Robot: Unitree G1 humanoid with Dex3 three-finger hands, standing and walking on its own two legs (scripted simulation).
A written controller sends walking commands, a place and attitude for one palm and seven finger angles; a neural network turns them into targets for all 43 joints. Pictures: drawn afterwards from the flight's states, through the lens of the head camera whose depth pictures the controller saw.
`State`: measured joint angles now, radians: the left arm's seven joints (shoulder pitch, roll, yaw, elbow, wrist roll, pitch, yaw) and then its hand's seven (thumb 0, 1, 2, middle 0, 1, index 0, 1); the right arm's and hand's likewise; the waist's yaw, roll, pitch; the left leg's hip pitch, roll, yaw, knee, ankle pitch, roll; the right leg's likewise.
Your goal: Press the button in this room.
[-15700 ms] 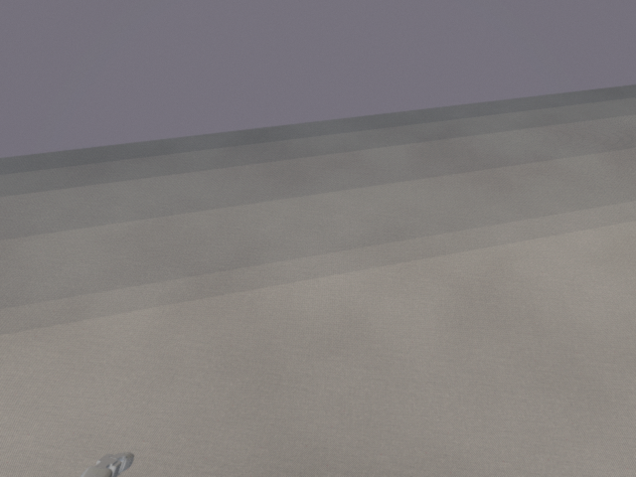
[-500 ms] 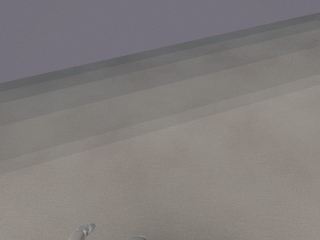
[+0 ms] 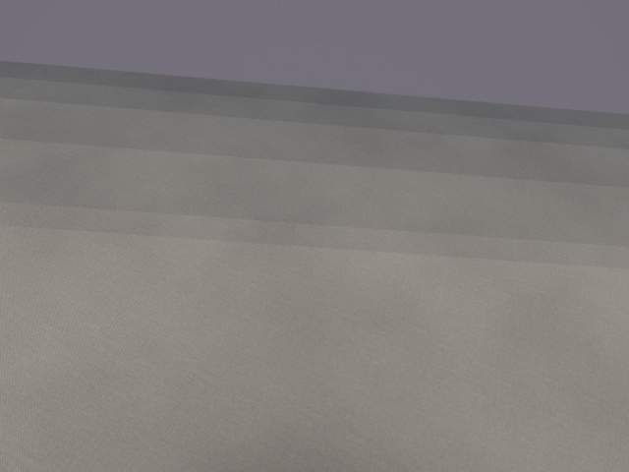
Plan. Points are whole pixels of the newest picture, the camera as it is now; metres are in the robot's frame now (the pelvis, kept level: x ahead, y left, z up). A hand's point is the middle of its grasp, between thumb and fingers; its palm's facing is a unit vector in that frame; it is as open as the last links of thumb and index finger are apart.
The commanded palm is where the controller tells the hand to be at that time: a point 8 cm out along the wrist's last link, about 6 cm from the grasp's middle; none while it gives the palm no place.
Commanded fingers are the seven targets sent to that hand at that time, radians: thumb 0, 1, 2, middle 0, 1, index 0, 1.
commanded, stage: turn or walk to find it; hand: left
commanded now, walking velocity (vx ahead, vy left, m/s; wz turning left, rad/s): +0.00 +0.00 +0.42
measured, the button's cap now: out of the picture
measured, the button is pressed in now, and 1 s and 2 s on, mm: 0 0 0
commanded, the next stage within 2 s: stand and wait in 0.08 s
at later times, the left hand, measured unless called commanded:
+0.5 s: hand out of the picture +0.07 +0.20 -0.13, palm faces +0.18 -0.95 -0.27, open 7.4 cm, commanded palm none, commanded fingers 0.00 0.90 0.90 -0.20 -0.30 -0.20 -0.30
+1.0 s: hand out of the picture -0.13 +0.16 -0.16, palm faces +0.50 -0.83 -0.24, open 7.4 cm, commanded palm none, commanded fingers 0.00 0.90 0.90 -0.20 -0.30 -0.20 -0.30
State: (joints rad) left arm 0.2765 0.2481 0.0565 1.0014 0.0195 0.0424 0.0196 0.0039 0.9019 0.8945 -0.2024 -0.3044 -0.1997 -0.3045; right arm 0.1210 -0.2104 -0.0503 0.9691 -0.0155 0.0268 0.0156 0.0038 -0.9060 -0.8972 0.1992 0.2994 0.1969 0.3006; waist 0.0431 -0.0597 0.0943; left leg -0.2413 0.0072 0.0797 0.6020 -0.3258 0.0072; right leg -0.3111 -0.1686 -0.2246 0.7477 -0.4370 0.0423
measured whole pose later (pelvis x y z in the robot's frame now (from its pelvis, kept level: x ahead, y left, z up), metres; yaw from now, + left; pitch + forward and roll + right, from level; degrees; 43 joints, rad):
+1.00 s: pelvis -0.06 -0.03 +0.00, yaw +29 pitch +0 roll +1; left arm 0.26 0.21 0.04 0.95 0.03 0.02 0.01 0.00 0.90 0.89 -0.20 -0.30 -0.20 -0.30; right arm 0.16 -0.25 -0.07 0.97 -0.01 0.06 0.02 0.00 -0.91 -0.90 0.20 0.30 0.20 0.30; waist 0.02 -0.01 0.09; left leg -0.28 0.04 0.06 0.68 -0.39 -0.06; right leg -0.25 -0.17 -0.28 0.60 -0.31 0.02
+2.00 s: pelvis -0.09 -0.06 +0.00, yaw +59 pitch +0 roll +0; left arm 0.26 0.21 0.04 0.95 0.03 0.02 0.01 0.00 0.90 0.89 -0.20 -0.30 -0.20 -0.30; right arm 0.17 -0.24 -0.07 0.98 -0.01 0.06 0.02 0.01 -0.91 -0.90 0.20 0.30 0.20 0.30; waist 0.02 -0.01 0.10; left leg -0.29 0.04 0.06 0.69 -0.40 -0.06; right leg -0.26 -0.17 -0.29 0.60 -0.31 0.01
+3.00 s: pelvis -0.05 +0.12 +0.00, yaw +87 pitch +1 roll +0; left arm 0.52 0.13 0.01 1.11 0.03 -0.07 0.01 0.00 0.90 0.89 -0.20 -0.30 -0.20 -0.30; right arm 0.09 -0.21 -0.04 0.98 -0.03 0.00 0.05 0.01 -0.91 -0.90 0.20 0.30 0.19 0.30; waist 0.07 0.00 0.10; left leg -0.52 0.06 0.13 0.69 -0.22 0.03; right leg 0.10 -0.12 -0.34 0.40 -0.46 0.09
